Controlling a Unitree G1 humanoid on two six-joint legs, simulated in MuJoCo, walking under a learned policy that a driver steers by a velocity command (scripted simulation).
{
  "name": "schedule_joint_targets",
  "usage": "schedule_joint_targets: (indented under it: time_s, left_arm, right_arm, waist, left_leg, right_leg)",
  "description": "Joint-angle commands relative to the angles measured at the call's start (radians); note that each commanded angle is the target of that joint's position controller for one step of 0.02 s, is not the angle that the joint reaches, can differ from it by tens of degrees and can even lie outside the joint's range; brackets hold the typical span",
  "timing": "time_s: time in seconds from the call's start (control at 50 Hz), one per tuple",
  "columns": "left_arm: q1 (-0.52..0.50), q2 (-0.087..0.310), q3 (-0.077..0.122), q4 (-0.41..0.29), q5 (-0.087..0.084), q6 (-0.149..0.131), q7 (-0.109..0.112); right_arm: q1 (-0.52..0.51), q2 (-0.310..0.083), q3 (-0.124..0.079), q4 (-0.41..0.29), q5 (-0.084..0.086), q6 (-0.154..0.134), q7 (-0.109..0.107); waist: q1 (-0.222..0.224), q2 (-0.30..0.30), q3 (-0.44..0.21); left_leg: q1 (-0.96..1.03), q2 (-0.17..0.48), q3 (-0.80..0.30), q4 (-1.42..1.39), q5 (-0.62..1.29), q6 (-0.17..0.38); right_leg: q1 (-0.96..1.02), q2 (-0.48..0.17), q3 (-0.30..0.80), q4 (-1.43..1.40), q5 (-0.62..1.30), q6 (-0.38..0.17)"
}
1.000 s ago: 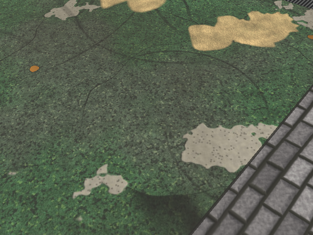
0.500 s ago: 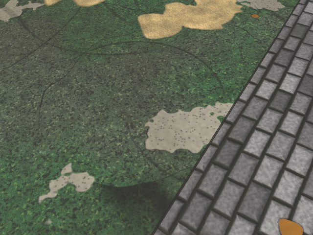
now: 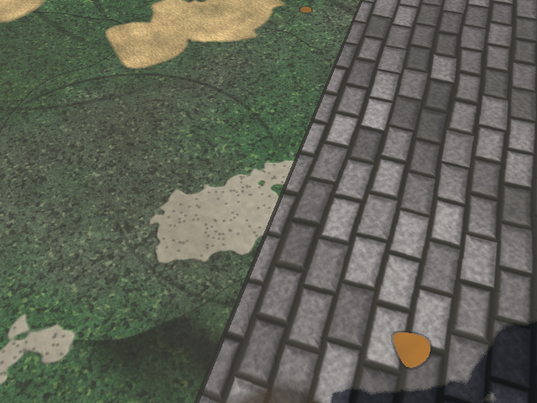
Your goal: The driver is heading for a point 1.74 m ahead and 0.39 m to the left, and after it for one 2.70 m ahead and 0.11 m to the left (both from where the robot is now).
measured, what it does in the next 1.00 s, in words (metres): steps on the spot: left foot, then right foot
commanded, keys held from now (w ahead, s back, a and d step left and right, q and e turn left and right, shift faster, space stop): no key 0.62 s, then q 0.22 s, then w+q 0.16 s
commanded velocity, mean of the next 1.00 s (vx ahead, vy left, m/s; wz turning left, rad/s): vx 0.02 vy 0.00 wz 0.04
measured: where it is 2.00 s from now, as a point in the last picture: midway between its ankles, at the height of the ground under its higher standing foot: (196, 401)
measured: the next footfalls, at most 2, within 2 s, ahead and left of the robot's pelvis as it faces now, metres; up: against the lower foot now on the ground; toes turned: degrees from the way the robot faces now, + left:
left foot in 0.08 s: +0.04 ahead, +0.12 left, +0.00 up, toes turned -5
right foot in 0.38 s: +0.01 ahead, -0.10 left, +0.00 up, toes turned +3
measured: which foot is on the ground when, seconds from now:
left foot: up 0.00-0.06, down 0.08-0.78, up 0.80-1.00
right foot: down 0.00-0.08, up 0.10-0.36, down 0.38-1.00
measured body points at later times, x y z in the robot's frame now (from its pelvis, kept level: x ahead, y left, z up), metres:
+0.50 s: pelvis +0.01 +0.02 +0.00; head +0.02 +0.02 +0.45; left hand +0.07 +0.28 -0.14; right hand +0.08 -0.24 -0.14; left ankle +0.00 +0.12 -0.74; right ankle -0.03 -0.10 -0.74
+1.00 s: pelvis +0.01 +0.04 -0.01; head +0.01 +0.06 +0.44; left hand +0.02 +0.33 -0.16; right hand +0.10 -0.23 -0.13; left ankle -0.03 +0.12 -0.74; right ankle -0.03 -0.10 -0.74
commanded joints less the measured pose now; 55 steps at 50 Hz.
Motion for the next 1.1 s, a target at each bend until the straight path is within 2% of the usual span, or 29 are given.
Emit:
schedule_joint_targets:
  time_s: [0.02,0.06,0.08,0.1,0.12,0.14,0.18,0.24,0.3,0.34,0.38,0.4,0.42,0.44,0.46,0.64,0.74,0.78,0.82,0.84,0.86,0.9,0.96,1.0,1.02,1.04,1.06,1.08,1.1]
  left_arm:
    - [-0.006,0.147,0.028,-0.040,0.002,-0.003,0.002]
    - [-0.040,0.135,0.018,-0.035,-0.010,0.002,0.006]
    - [-0.019,0.106,0.007,-0.032,-0.012,-0.002,0.007]
    - [0.053,0.043,-0.010,-0.028,-0.012,-0.009,0.006]
    - [0.022,0.117,0.011,-0.020,-0.013,-0.005,0.017]
    - [0.018,0.135,0.015,-0.008,-0.003,-0.003,0.020]
    - [0.026,0.104,0.009,0.025,-0.011,0.000,0.010]
    - [0.014,0.078,-0.004,0.056,-0.007,0.005,0.003]
    - [-0.029,0.053,-0.021,0.076,-0.021,0.006,0.016]
    - [-0.012,0.051,-0.026,0.102,-0.027,0.003,0.025]
    - [0.008,0.077,-0.026,0.128,-0.014,-0.010,0.034]
    - [0.007,0.115,-0.023,0.131,-0.001,-0.019,0.036]
    - [-0.032,0.126,-0.022,0.150,-0.012,-0.021,0.030]
    - [-0.039,0.080,-0.033,0.152,-0.014,-0.027,0.022]
    - [-0.035,0.072,-0.038,0.165,-0.012,-0.033,0.020]
    - [-0.019,0.067,-0.056,0.239,-0.011,-0.040,0.036]
    - [0.002,0.136,-0.023,0.228,-0.012,-0.032,0.055]
    - [0.025,0.158,-0.005,0.224,-0.009,-0.023,0.061]
    - [-0.009,0.141,-0.001,0.191,-0.004,-0.020,0.066]
    - [-0.016,0.128,-0.003,0.176,-0.001,-0.023,0.067]
    - [-0.006,0.129,-0.001,0.170,0.005,-0.027,0.064]
    - [-0.021,0.147,0.007,0.157,0.014,-0.037,0.057]
    - [-0.067,0.173,0.018,0.133,0.011,-0.046,0.039]
    - [-0.099,0.154,0.019,0.120,0.013,-0.046,0.024]
    - [-0.097,0.094,0.003,0.106,0.024,-0.050,0.011]
    - [-0.184,0.015,-0.024,0.006,0.017,-0.062,0.000]
    - [-0.204,0.066,-0.019,0.000,0.026,-0.072,-0.006]
    - [-0.202,0.103,-0.012,0.012,0.007,-0.085,-0.016]
    - [-0.170,0.109,-0.011,0.032,0.002,-0.099,-0.023]
  right_arm:
    - [0.037,-0.083,-0.011,-0.055,0.006,-0.017,-0.005]
    - [0.105,-0.065,-0.004,-0.035,0.001,-0.027,-0.011]
    - [0.095,-0.096,-0.007,-0.038,-0.011,-0.034,-0.018]
    - [0.067,-0.146,-0.007,-0.062,-0.025,-0.039,-0.023]
    - [0.018,-0.184,-0.010,-0.071,-0.026,-0.038,-0.013]
    - [0.018,-0.144,-0.002,-0.064,-0.019,-0.043,-0.006]
    - [-0.027,-0.087,0.017,-0.060,-0.011,-0.050,0.001]
    - [0.029,-0.091,0.021,-0.024,-0.009,-0.051,-0.004]
    - [0.087,-0.101,0.019,0.014,-0.014,-0.045,-0.001]
    - [0.092,-0.110,0.015,0.035,-0.013,-0.040,0.001]
    - [0.098,-0.101,0.015,0.046,-0.008,-0.045,0.004]
    - [0.109,-0.093,0.016,0.044,-0.004,-0.052,0.009]
    - [0.123,-0.073,0.017,0.056,0.006,-0.051,0.012]
    - [0.094,-0.087,0.016,0.073,0.002,-0.046,0.007]
    - [0.082,-0.082,0.015,0.083,0.000,-0.041,0.003]
    - [0.107,-0.056,0.022,0.171,-0.002,-0.028,0.006]
    - [0.062,-0.078,0.011,0.137,0.003,-0.024,0.012]
    - [0.077,-0.067,0.009,0.123,-0.002,-0.019,0.012]
    - [0.100,-0.063,0.001,0.118,-0.011,-0.011,0.010]
    - [0.098,-0.064,-0.006,0.116,-0.014,-0.005,0.009]
    - [0.094,-0.053,-0.004,0.109,-0.015,-0.002,0.012]
    - [0.053,-0.042,-0.001,0.079,-0.017,-0.004,0.031]
    - [0.079,-0.063,-0.013,0.059,-0.009,-0.008,0.062]
    - [0.275,-0.045,-0.022,0.128,-0.010,-0.018,0.061]
    - [0.377,-0.088,-0.039,0.158,-0.021,-0.033,0.051]
    - [0.422,-0.192,-0.050,0.136,-0.023,-0.051,0.051]
    - [0.366,-0.168,-0.044,0.129,-0.023,-0.052,0.048]
    - [0.294,-0.147,-0.040,0.100,-0.019,-0.057,0.044]
    - [0.243,-0.144,-0.042,0.078,-0.014,-0.065,0.038]
  waist:
    - [-0.015,-0.109,-0.105]
    - [-0.060,-0.089,-0.097]
    - [-0.043,-0.019,-0.091]
    - [0.000,0.170,-0.124]
    - [-0.016,0.184,-0.064]
    - [-0.009,0.122,-0.048]
    - [0.013,0.113,-0.031]
    - [-0.009,0.143,-0.052]
    - [-0.044,0.159,-0.068]
    - [-0.032,0.162,-0.068]
    - [-0.022,0.119,-0.090]
    - [-0.038,0.066,-0.118]
    - [-0.072,-0.037,-0.079]
    - [-0.040,-0.016,-0.071]
    - [-0.033,-0.024,-0.050]
    - [-0.043,-0.015,-0.013]
    - [-0.023,-0.045,-0.026]
    - [-0.019,-0.094,-0.022]
    - [-0.018,-0.148,-0.013]
    - [-0.015,-0.125,0.000]
    - [-0.018,-0.084,-0.006]
    - [-0.016,-0.096,0.017]
    - [-0.043,-0.133,0.028]
    - [-0.128,-0.018,0.003]
    - [-0.162,0.214,-0.009]
    - [-0.152,0.409,-0.007]
    - [-0.112,0.204,0.071]
    - [-0.075,0.082,0.117]
    - [-0.049,0.042,0.119]
  left_leg:
    - [0.076,-0.010,0.012,-0.121,0.000,0.025]
    - [0.228,-0.006,0.020,-0.383,0.156,0.048]
    - [0.297,0.077,-0.080,-0.485,0.193,0.065]
    - [0.357,0.306,-0.321,-0.566,0.224,0.109]
    - [0.193,0.390,-0.414,-0.550,0.352,0.231]
    - [0.151,0.378,-0.386,-0.538,0.387,0.265]
    - [0.147,0.261,-0.231,-0.517,0.421,0.217]
    - [0.252,0.208,-0.154,-0.461,0.581,0.196]
    - [0.310,0.205,-0.159,-0.419,0.635,0.194]
    - [0.314,0.194,-0.163,-0.394,0.660,0.170]
    - [0.247,0.179,-0.161,-0.384,0.617,0.108]
    - [0.196,0.156,-0.138,-0.377,0.529,0.083]
    - [0.213,0.103,-0.087,-0.439,0.406,0.076]
    - [0.244,0.094,-0.075,-0.429,0.363,0.069]
    - [0.255,0.093,-0.069,-0.417,0.365,0.065]
    - [0.241,0.096,-0.072,-0.421,0.342,0.056]
    - [0.099,0.039,-0.066,-0.266,0.316,0.058]
    - [0.036,0.004,-0.026,-0.142,0.210,0.059]
    - [-0.010,-0.008,0.024,0.087,-0.072,0.073]
    - [-0.046,0.006,0.038,0.206,-0.184,0.076]
    - [-0.071,0.040,0.037,0.224,-0.197,0.077]
    - [-0.076,0.077,0.042,0.123,-0.120,0.081]
    - [0.078,0.042,0.111,-0.069,-0.094,0.094]
    - [0.363,-0.037,0.165,-0.256,-0.001,0.108]
    - [0.457,0.084,-0.086,-0.421,-0.156,0.143]
    - [0.483,0.364,-0.708,-0.647,-0.383,0.272]
    - [0.377,0.399,-0.754,-0.692,-0.418,0.325]
    - [0.312,0.361,-0.638,-0.660,-0.363,0.315]
    - [0.301,0.296,-0.508,-0.642,-0.198,0.280]
  right_leg:
    - [0.081,-0.284,0.287,-0.071,0.234,-0.116]
    - [0.021,-0.242,0.269,-0.036,0.166,-0.061]
    - [-0.038,-0.194,0.228,0.012,0.033,-0.009]
    - [-0.095,-0.088,0.082,0.182,-0.222,0.039]
    - [-0.121,0.004,-0.041,0.288,-0.386,0.050]
    - [-0.081,-0.041,-0.030,0.393,-0.377,0.061]
    - [-0.057,-0.056,-0.043,0.446,-0.294,0.084]
    - [-0.063,-0.076,-0.095,0.363,-0.292,0.116]
    - [-0.008,-0.106,-0.156,0.170,-0.284,0.115]
    - [0.059,-0.109,-0.178,-0.010,-0.160,0.100]
    - [0.213,-0.167,-0.108,-0.155,0.075,0.083]
    - [0.285,-0.240,-0.042,-0.110,0.194,0.071]
    - [0.205,-0.243,-0.053,-0.045,0.232,0.044]
    - [0.177,-0.237,-0.053,-0.061,0.182,0.041]
    - [0.151,-0.235,-0.054,-0.076,0.158,0.043]
    - [0.126,-0.232,-0.055,-0.114,0.091,0.033]
    - [0.151,-0.273,-0.047,-0.081,0.070,-0.015]
    - [0.133,-0.349,-0.007,-0.092,0.066,-0.076]
    - [0.074,-0.465,0.050,-0.104,0.177,-0.171]
    - [0.064,-0.510,0.059,-0.101,0.280,-0.213]
    - [0.076,-0.518,0.048,-0.124,0.175,-0.214]
    - [0.086,-0.463,0.016,-0.178,-0.221,-0.152]
    - [0.022,-0.421,-0.058,-0.184,-0.379,-0.105]
    - [-0.137,-0.349,-0.186,0.032,-0.405,-0.064]
    - [-0.259,-0.250,-0.320,0.382,-0.413,-0.020]
    - [-0.553,-0.086,-0.309,0.603,-0.507,0.022]
    - [-0.566,-0.161,-0.178,0.701,-0.440,0.016]
    - [-0.546,-0.205,-0.164,0.701,-0.301,0.016]
    - [-0.502,-0.231,-0.172,0.665,-0.199,0.029]
Velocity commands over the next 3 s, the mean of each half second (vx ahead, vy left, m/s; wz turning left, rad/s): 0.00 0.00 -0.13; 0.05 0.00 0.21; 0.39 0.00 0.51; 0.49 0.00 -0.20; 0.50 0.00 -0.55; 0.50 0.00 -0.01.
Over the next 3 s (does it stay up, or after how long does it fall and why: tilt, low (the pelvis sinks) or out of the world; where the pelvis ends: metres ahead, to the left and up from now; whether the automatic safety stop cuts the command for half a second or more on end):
stays up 0.99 0.24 -0.02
